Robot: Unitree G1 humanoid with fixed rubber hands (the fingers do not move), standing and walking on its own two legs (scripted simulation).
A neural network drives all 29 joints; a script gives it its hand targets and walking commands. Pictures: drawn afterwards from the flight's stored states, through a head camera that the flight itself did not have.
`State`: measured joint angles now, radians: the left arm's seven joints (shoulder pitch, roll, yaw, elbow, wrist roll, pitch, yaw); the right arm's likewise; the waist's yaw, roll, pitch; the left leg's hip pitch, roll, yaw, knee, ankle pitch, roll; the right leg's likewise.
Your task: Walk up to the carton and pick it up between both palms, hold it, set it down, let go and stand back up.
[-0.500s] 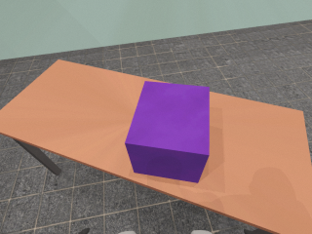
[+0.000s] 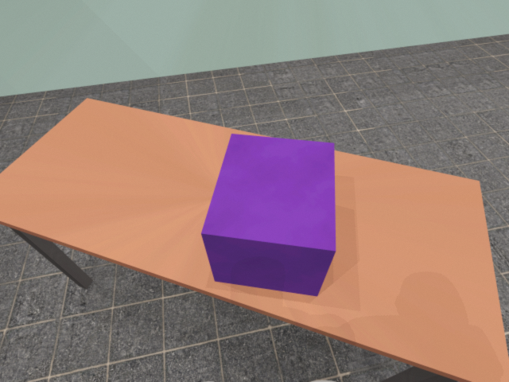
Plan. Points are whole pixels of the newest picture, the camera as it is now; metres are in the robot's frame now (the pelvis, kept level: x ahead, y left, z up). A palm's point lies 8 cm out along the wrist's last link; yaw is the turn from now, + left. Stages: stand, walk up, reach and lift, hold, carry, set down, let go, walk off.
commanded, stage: walk up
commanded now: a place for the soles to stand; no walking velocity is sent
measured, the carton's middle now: (273, 213) +0.44 -0.02 -0.08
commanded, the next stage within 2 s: none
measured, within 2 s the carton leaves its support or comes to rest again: neither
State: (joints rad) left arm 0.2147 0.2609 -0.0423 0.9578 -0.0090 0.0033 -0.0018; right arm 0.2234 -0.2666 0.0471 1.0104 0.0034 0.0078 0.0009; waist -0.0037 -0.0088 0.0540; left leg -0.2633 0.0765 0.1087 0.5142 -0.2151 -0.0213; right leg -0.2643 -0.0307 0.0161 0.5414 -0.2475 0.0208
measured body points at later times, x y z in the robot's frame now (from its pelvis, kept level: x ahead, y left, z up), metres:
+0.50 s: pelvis -0.01 +0.01 -0.01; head +0.02 +0.00 +0.44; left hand +0.06 +0.27 -0.14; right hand +0.05 -0.26 -0.15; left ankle +0.03 +0.14 -0.73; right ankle +0.03 -0.13 -0.73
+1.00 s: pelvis -0.09 +0.13 -0.01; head -0.06 +0.15 +0.44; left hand +0.04 +0.38 -0.15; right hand -0.05 -0.13 -0.12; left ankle -0.04 +0.24 -0.73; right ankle -0.13 +0.00 -0.69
